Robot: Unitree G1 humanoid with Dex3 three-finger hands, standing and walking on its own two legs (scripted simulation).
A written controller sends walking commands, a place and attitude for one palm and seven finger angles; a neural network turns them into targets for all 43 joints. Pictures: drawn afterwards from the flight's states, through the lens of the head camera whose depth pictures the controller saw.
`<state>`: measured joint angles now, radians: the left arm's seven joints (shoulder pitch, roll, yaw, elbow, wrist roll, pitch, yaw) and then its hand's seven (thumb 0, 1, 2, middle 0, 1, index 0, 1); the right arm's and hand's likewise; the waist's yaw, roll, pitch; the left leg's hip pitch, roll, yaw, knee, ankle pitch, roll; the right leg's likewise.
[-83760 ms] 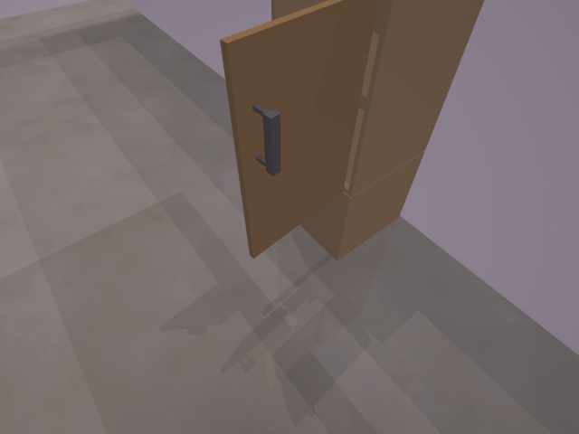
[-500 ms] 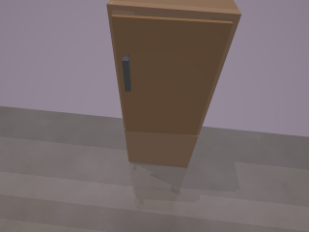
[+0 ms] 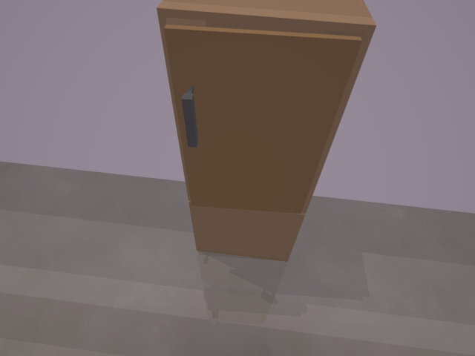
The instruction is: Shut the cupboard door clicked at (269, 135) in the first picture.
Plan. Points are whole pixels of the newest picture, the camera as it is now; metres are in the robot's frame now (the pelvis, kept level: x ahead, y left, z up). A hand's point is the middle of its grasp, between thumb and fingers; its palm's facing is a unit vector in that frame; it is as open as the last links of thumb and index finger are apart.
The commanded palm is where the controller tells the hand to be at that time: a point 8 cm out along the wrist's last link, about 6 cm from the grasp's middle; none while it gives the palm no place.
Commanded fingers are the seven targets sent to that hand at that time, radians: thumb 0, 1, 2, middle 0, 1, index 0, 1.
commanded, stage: look again from close up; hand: left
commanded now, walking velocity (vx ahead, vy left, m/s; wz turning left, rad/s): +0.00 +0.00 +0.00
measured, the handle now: (192, 117) +0.61 +0.15 +0.05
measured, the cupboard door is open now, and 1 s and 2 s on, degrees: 3 3 3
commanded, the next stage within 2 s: shuffle to correct the standing spot in 0.08 s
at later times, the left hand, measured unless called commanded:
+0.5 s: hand out of the picture +0.03 +0.15 -0.19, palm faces +0.04 -0.99 -0.14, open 7.4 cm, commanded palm none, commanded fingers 0.00 0.90 0.90 -0.20 -0.30 -0.20 -0.30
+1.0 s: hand (186, 354) +0.16 +0.11 -0.18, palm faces +0.06 -0.98 -0.17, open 7.4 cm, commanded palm none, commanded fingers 0.00 0.90 0.90 -0.20 -0.30 -0.20 -0.30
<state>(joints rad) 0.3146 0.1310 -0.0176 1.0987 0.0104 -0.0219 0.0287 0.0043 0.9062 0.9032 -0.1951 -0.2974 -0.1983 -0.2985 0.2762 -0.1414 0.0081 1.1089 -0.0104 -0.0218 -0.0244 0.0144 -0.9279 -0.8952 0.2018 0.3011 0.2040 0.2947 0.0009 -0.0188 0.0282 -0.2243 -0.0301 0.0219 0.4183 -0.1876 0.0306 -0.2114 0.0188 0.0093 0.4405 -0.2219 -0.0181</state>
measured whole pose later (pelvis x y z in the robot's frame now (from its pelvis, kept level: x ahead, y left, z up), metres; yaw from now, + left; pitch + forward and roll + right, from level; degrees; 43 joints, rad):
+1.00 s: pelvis +0.17 -0.06 +0.00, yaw +0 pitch +0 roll +1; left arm 0.31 0.14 0.02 1.06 0.02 -0.05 0.03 0.01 0.91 0.90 -0.19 -0.30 -0.20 -0.30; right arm 0.21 -0.16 -0.03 1.07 -0.01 -0.02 -0.01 0.01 -0.92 -0.90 0.20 0.30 0.20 0.29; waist 0.02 -0.02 0.08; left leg -0.43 0.05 0.09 0.80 -0.34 -0.02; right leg -0.17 -0.01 -0.13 0.48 -0.30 -0.05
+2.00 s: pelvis +0.11 -0.08 +0.00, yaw +0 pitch -1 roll +0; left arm 0.32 0.14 0.01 1.13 0.01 0.01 0.02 0.00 0.91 0.90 -0.19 -0.30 -0.20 -0.30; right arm 0.37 -0.07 0.01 1.14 -0.02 0.00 -0.02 0.01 -0.91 -0.90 0.20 0.30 0.20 0.29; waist 0.01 -0.04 0.02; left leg -0.20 0.01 0.04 0.41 -0.19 0.00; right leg -0.21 0.00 -0.08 0.40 -0.17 -0.03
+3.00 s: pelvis +0.13 -0.07 -0.03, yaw +1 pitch +5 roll +1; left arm 0.36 0.16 0.13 0.20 -0.20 -0.35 -0.07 0.01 0.91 0.90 -0.25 -0.36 -0.25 -0.36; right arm 0.28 -0.25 -0.05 0.76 0.01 -0.31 -0.02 0.02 -0.92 -0.89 0.20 0.30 0.21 0.29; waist -0.04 -0.01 -0.08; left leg -0.46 -0.01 0.05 0.74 -0.37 0.01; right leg -0.49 -0.04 -0.07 0.77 -0.36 -0.02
